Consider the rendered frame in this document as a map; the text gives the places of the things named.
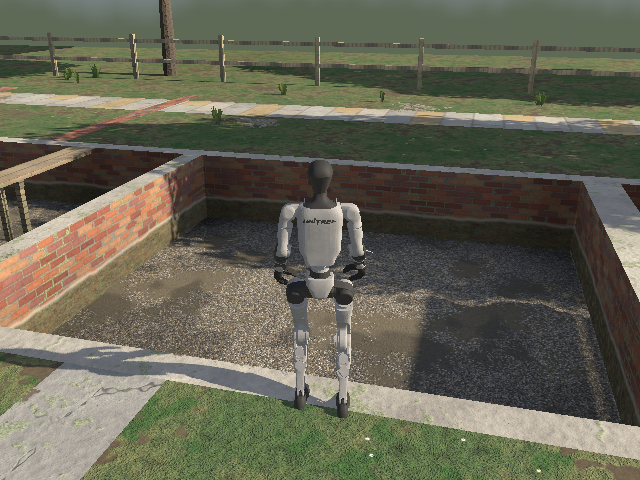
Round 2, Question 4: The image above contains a robot left shin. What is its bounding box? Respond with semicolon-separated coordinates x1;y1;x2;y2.
293;327;308;396

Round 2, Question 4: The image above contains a robot torso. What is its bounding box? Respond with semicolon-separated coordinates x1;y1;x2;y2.
296;198;344;300

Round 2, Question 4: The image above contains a robot right forearm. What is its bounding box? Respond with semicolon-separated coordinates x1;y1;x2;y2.
352;242;366;269

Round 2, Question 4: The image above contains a robot left hand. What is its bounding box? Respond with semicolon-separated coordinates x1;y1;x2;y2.
274;267;297;285

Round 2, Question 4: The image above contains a left robot upper arm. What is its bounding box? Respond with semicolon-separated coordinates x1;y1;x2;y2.
276;203;299;258

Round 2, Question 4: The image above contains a right robot upper arm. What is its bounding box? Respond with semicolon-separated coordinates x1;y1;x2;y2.
341;203;364;257

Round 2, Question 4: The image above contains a robot right hand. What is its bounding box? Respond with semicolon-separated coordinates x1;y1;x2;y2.
343;264;366;281

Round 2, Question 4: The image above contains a robot left forearm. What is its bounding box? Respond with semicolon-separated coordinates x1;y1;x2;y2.
274;243;288;272

